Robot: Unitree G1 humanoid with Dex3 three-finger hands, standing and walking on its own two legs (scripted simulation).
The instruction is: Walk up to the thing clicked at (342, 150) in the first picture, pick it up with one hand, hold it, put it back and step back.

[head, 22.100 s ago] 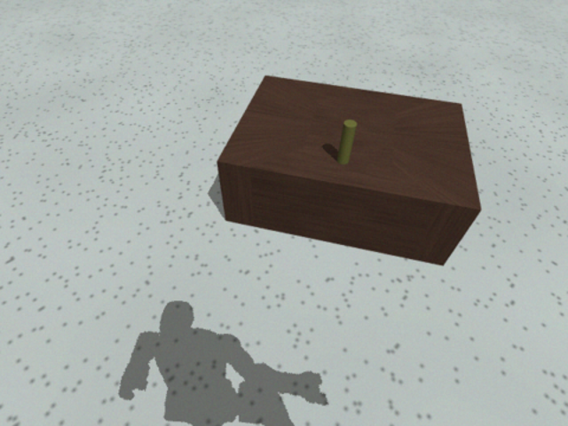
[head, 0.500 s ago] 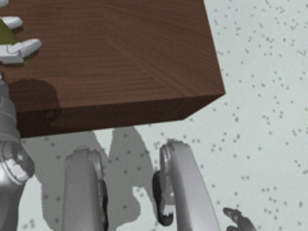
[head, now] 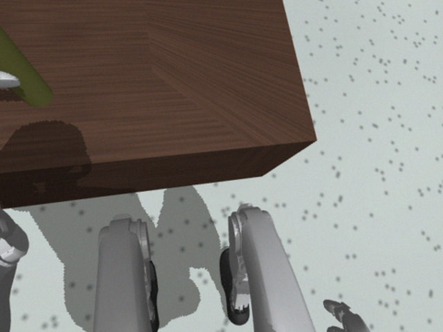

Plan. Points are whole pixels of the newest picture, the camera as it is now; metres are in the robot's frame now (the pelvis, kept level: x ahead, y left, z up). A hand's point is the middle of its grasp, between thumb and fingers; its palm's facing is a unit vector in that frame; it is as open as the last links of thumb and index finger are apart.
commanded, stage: withdraw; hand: left
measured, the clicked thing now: (11, 66) +0.53 +0.28 -0.01
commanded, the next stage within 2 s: rise in 0.04 s
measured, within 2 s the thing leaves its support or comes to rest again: neither
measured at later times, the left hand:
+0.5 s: hand out of the picture +0.48 +0.41 +0.18, palm faces +0.50 -0.80 -0.34, open 17.3 cm
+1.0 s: hand out of the picture +0.34 +0.29 +0.19, palm faces +0.30 -0.90 -0.33, open 17.1 cm
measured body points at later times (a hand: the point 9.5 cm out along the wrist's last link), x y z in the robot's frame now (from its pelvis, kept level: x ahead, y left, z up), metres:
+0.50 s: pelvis +0.03 +0.01 +0.18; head +0.19 +0.07 +0.59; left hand +0.45 +0.45 +0.20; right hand +0.08 -0.26 +0.07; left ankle +0.08 +0.13 -0.42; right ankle +0.08 -0.12 -0.42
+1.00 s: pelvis +0.08 +0.03 +0.28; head +0.14 +0.06 +0.72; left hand +0.32 +0.34 +0.21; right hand +0.21 -0.22 +0.18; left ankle +0.08 +0.13 -0.42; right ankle +0.08 -0.12 -0.42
